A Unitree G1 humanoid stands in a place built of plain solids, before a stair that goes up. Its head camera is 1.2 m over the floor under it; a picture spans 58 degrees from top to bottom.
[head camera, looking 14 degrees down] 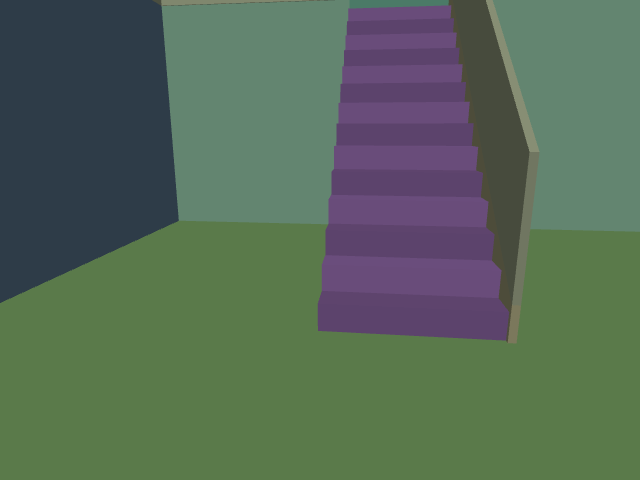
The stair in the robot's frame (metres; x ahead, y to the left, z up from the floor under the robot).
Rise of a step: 0.18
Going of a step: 0.22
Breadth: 1.13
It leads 7 degrees to the right of straight ahead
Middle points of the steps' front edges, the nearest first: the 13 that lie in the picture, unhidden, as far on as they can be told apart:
2.41 -0.55 0.18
2.63 -0.57 0.37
2.85 -0.60 0.55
3.07 -0.62 0.73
3.28 -0.65 0.91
3.50 -0.67 1.09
3.72 -0.70 1.27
3.94 -0.72 1.45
4.16 -0.75 1.63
4.38 -0.77 1.82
4.60 -0.80 2.00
4.82 -0.82 2.18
5.04 -0.85 2.36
